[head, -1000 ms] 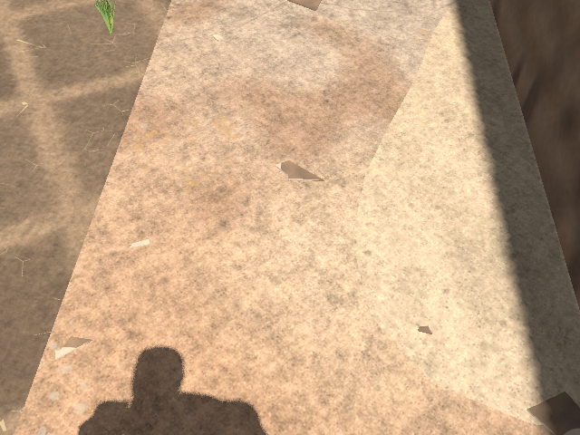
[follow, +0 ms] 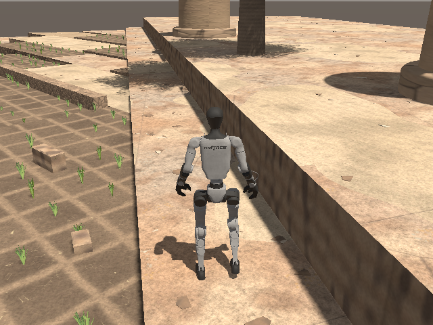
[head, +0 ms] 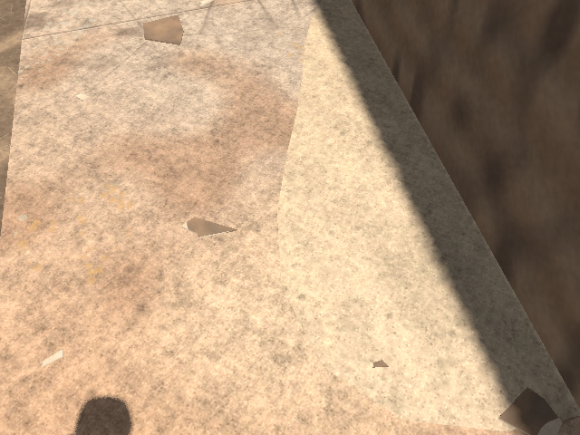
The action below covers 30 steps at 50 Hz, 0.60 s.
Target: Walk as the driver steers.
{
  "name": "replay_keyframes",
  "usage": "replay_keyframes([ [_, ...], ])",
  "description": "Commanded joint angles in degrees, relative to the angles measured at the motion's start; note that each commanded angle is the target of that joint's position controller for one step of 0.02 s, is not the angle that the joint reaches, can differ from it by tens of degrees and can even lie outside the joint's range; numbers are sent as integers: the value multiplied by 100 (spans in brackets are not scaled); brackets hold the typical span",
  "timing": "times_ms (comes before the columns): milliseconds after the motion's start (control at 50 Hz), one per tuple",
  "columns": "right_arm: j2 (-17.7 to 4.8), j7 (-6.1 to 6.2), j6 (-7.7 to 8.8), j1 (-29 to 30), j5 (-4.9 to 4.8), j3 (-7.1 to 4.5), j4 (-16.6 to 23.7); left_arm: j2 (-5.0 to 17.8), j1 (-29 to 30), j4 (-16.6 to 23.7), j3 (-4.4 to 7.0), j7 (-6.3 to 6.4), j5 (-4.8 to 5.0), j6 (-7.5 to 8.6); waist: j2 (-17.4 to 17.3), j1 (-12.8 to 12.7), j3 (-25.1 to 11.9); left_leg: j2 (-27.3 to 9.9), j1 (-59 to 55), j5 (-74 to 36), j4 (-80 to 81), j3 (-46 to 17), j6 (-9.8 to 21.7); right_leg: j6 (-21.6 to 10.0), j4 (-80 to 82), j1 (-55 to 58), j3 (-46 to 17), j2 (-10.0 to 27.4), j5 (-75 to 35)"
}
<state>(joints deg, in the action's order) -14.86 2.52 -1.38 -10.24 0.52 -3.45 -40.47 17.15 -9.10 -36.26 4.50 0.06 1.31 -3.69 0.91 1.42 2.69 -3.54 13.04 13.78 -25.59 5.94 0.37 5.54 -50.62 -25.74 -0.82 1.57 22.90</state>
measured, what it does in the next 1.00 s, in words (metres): steps on the spot, turning left: right foot, then left foot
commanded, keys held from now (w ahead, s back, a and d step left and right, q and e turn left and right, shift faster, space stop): e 0.06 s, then q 0.90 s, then e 0.04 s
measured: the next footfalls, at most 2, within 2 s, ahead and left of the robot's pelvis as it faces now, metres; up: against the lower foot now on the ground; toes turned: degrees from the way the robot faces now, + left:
right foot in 0.10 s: +0.03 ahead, -0.14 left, +0.00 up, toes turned -5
left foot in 0.60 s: +0.00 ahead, +0.09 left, +0.00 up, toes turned +10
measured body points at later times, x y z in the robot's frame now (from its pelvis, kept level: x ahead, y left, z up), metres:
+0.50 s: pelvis +0.00 -0.04 -0.01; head +0.02 -0.03 +0.44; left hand +0.17 +0.22 -0.11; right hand +0.11 -0.32 -0.12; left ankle -0.03 +0.09 -0.71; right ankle -0.01 -0.13 -0.74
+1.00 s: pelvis -0.02 +0.00 +0.00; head +0.01 +0.03 +0.45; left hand +0.04 +0.32 -0.11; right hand +0.22 -0.22 -0.07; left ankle -0.04 +0.08 -0.74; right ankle +0.06 -0.16 -0.70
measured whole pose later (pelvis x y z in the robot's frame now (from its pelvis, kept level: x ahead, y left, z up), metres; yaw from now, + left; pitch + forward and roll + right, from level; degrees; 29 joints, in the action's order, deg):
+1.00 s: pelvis -0.02 +0.00 +0.00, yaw +20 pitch +2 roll -2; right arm -17.9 1.6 -1.7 -10.4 -0.3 -3.6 -35.8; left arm 17.8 -5.4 -43.4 5.2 1.9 0.4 -0.7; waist 1.0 0.6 3.1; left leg 4.6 14.7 12.3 -26.2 -8.6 3.6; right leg 5.8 -45.9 -25.2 -5.7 -0.6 19.4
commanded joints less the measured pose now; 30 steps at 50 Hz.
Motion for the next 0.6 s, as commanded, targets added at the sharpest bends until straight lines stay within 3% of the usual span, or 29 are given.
replay_keyframes([
  [20, -1260, -33, 40, -35, -77, -389, 296, 462, 271, 595, 105, -80, 5, 56, -1186, 126, -635, -1436, -887, -2557, 467, -881, 1191, -164, 783, 75, 373, -58, -18],
  [60, -1279, -59, 63, 77, -184, -409, 277, 467, 72, 564, 146, -126, 7, 29, -1151, -48, -652, -1437, -809, -2469, 152, -731, 987, -421, 1702, 547, 486, -124, -515],
  [80, -1186, -66, 75, 56, -247, -373, 215, 429, -162, 463, 158, -117, -26, 37, -1023, -178, -696, -1277, -524, -2241, -187, -605, 780, -628, 2534, 1162, 495, -257, -1094],
  [100, -932, -103, 108, -273, -201, -287, 63, 595, -356, 414, 207, -64, -55, 52, -480, -201, -848, -1001, 115, -1580, -745, -295, 383, -825, 3048, 2144, 85, -128, -2037],
  [120, -415, -184, 151, -286, 159, -71, 246, 1121, -530, 499, 283, 36, -107, 80, 1260, -80, -1180, -419, 1572, 1210, -2273, 170, -212, -1308, 2860, 3387, -1739, 1396, -4557],
  [140, -549, -155, 142, 40, 89, -113, 340, 955, -328, 543, 175, 18, -304, 195, 1433, -270, -1229, -45, 2057, 2513, -3150, -333, -451, -2410, 2829, 2639, -2205, 2286, -5008],
  [160, -871, -130, 98, 208, -40, -195, 261, 559, -275, 485, 46, -25, -362, 318, 840, -412, -1153, -201, 1823, 2374, -3495, -724, -489, -2431, 2947, 2282, -1730, 1929, -4506],
  [180, -809, -138, 56, 113, -111, -196, 169, 316, -23, 331, -47, -43, -357, 408, 795, -215, -948, -242, 1722, 2064, -3378, -854, -488, -2103, 2979, 2091, -1242, 1526, -3951],
  [200, -775, -107, 7, -41, -102, -201, -3, 309, 214, 274, -53, -48, -314, 449, 698, -119, -826, -260, 1653, 1743, -3206, -880, -524, -1853, 3029, 2003, -965, 1286, -3544],
  [220, -815, -86, -41, -142, -58, -217, -88, 277, 403, 208, -75, -34, -277, 480, 752, -58, -695, -219, 1445, 1368, -3147, -924, -593, -1785, 3054, 1782, -756, 1219, -3802],
  [240, -804, -89, -58, -290, -78, -218, -171, 256, 459, 139, -92, -6, -299, 494, 753, 15, -678, -132, 1171, 1137, -3106, -945, -637, -1766, 3067, 1608, -536, 1134, -3983],
  [300, -781, -88, -74, -237, -154, -189, -134, 410, 553, 49, -23, 88, -289, 446, 706, -85, -592, -35, 1076, 957, -2623, -794, -666, -1791, 3064, 1727, -297, 1137, -3614],
  [380, -753, -76, -118, -27, -158, -162, 79, 642, 365, -116, 87, 177, -232, 299, 568, -296, -423, -100, 1423, 1342, -2578, -685, -613, -2064, 3152, 1980, -649, 1590, -3007],
  [500, -650, -177, -146, -108, -152, -141, 236, 710, 531, -211, 156, 190, -187, 239, 558, -207, -531, -51, 1100, 1367, -2091, -400, -396, -2055, 3016, 2095, -403, 1763, -3500],
  [540, -635, -249, -150, -223, -167, -148, 260, 777, 607, -239, 182, 202, -129, 214, 592, -98, -629, 30, 779, 1054, -1534, -257, -246, -1894, 2792, 2108, -216, 1744, -3583],
  [580, -681, -295, -139, -542, -156, -193, 194, 775, 610, -322, 197, 221, -20, 180, 536, 117, -698, 236, 42, 13, -347, -103, 31, -1458, 2273, 1814, 158, 1528, -3000],
  [600, -1001, -249, -124, -644, -116, -296, 203, 610, 315, -433, 176, 202, -45, 190, -110, 62, -682, 41, -571, -1240, 238, -700, 300, -956, 1498, 1228, 591, 1153, -1961],
])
